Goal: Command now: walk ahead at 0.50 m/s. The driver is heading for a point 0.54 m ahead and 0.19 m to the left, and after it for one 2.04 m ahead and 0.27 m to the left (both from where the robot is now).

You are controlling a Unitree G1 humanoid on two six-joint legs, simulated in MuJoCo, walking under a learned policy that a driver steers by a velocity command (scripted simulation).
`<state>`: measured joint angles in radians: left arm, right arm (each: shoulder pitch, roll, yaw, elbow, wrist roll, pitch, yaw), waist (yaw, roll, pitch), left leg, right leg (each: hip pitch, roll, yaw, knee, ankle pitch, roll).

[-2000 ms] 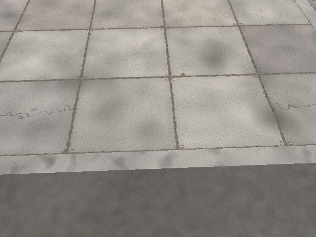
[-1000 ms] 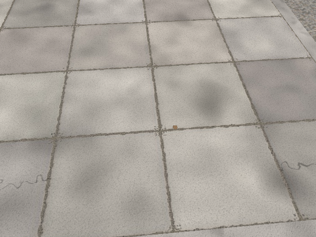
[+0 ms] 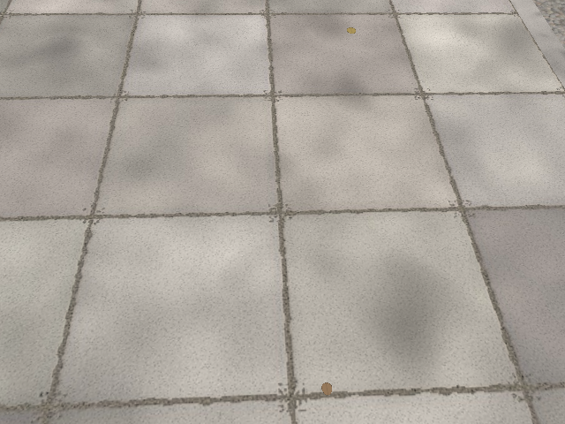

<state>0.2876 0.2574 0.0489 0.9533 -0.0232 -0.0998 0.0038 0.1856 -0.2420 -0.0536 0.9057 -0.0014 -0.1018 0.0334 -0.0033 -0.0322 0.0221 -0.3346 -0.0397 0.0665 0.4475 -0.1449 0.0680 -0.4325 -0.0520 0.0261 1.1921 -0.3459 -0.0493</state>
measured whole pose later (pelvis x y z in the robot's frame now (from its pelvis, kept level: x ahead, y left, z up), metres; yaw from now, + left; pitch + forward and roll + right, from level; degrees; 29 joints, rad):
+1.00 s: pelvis +0.50 +0.05 -0.02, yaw +24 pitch +1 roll -2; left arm 0.27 0.28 0.08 0.93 -0.01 -0.07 0.01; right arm 0.08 -0.27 -0.09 0.75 0.03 -0.04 0.04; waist 0.03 0.01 0.06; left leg -0.50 -0.01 0.06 0.68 -0.20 0.12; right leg -0.13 -0.11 -0.14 0.93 -0.52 0.05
